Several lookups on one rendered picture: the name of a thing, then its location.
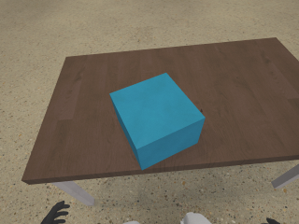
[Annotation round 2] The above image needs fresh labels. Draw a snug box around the robot right thigh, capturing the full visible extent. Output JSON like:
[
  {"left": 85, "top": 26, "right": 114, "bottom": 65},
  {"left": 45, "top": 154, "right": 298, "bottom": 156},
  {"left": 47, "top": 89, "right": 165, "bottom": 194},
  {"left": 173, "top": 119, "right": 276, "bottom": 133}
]
[{"left": 180, "top": 213, "right": 211, "bottom": 224}]

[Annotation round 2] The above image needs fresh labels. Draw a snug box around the table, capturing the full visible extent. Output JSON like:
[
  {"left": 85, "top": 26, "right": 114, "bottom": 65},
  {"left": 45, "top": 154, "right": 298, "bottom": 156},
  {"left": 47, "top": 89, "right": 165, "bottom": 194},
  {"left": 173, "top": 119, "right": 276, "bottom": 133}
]
[{"left": 21, "top": 37, "right": 299, "bottom": 206}]

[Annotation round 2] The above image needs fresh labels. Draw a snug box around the carton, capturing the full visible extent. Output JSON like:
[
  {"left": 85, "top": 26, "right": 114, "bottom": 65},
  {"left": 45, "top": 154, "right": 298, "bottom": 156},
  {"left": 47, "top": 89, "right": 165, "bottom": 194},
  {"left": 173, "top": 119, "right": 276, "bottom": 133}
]
[{"left": 109, "top": 73, "right": 206, "bottom": 170}]

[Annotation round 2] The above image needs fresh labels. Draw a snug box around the robot left hand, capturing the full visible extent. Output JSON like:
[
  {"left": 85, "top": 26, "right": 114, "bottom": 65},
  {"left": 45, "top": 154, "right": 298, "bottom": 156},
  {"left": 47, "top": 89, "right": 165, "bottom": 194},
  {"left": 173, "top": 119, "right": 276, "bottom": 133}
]
[{"left": 40, "top": 201, "right": 70, "bottom": 224}]

